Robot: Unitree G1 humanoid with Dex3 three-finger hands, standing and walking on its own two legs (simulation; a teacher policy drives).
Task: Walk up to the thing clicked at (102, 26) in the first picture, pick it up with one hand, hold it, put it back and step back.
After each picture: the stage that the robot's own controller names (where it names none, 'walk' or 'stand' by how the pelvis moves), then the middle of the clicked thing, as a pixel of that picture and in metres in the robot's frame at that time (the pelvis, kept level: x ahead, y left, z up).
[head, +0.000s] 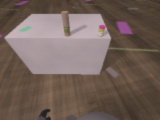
stand; (101, 31) +0.93 -0.06 +0.04
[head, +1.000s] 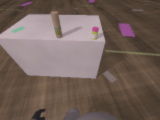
walk; (94, 33) +0.84 +0.04 +0.07
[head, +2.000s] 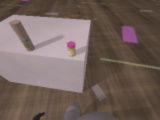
walk; (71, 49) +0.53 +0.23 +0.05
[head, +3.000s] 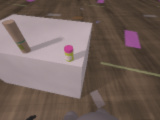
stand; (69, 53) +0.48 +0.19 +0.07
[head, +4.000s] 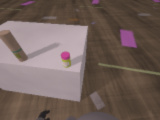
stand; (66, 59) +0.44 +0.21 +0.04
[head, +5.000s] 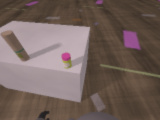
stand; (66, 60) +0.44 +0.21 +0.04
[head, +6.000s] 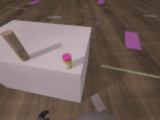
stand; (67, 61) +0.43 +0.20 +0.04
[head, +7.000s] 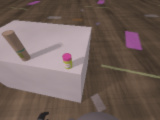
stand; (67, 61) +0.44 +0.20 +0.04
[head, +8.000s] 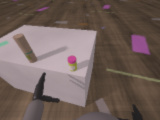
rise first; (72, 63) +0.43 +0.19 +0.04
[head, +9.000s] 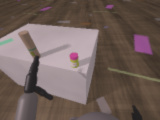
go down; (74, 60) +0.46 +0.18 +0.05
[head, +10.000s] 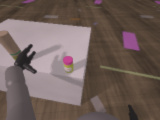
go down; (68, 64) +0.41 +0.17 +0.05
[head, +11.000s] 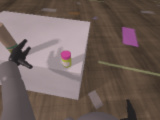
approach; (66, 59) +0.44 +0.17 +0.05
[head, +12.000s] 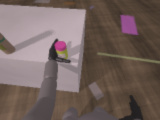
close; (62, 51) +0.46 +0.18 +0.09
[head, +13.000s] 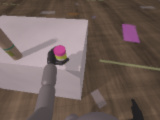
lift; (61, 55) +0.41 +0.19 +0.13
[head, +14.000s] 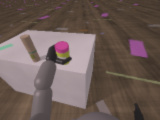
lift; (63, 53) +0.32 +0.18 +0.26
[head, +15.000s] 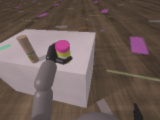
hold; (63, 52) +0.32 +0.17 +0.26
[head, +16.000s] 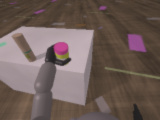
hold; (62, 54) +0.32 +0.17 +0.24
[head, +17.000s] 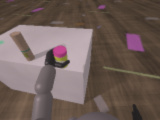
hold; (61, 57) +0.33 +0.19 +0.21
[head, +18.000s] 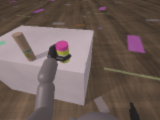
crouch; (63, 52) +0.36 +0.19 +0.22
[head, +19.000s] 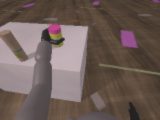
lower; (56, 36) +0.46 +0.22 +0.25
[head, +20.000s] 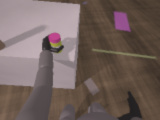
lower; (56, 43) +0.50 +0.20 +0.11
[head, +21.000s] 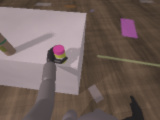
lower; (60, 54) +0.43 +0.20 +0.09
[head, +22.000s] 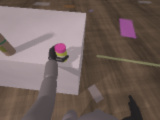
lower; (61, 53) +0.45 +0.19 +0.09
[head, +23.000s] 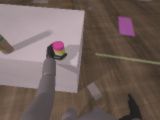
lower; (59, 51) +0.46 +0.19 +0.09
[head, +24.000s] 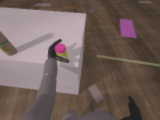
withdraw; (61, 53) +0.45 +0.19 +0.08
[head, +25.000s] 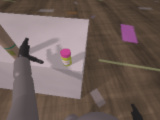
sink last; (66, 57) +0.43 +0.18 +0.07
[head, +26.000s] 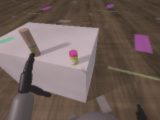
stand; (73, 57) +0.48 +0.19 +0.06
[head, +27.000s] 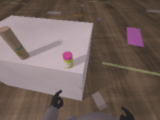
stand; (68, 60) +0.42 +0.19 +0.05
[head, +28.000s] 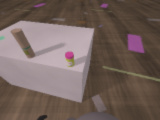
stand; (69, 59) +0.47 +0.20 +0.04
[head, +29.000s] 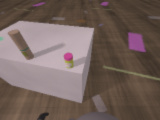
stand; (69, 60) +0.45 +0.20 +0.04
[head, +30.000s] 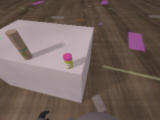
stand; (68, 61) +0.44 +0.20 +0.04
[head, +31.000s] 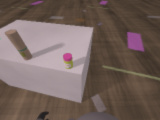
stand; (68, 61) +0.44 +0.20 +0.04
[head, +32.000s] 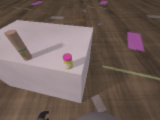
stand; (68, 61) +0.44 +0.20 +0.04
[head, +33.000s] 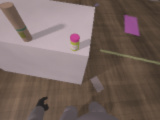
walk; (74, 42) +0.54 +0.16 +0.05
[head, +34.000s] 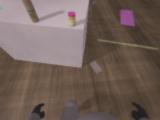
walk; (72, 19) +0.82 +0.28 +0.07
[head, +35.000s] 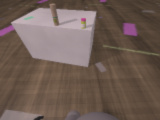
stand; (83, 23) +1.09 +0.20 +0.06
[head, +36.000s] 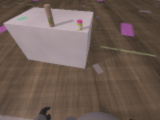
stand; (79, 25) +1.04 +0.21 +0.04
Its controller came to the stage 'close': yes
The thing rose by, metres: 0.22
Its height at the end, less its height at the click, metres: +0.00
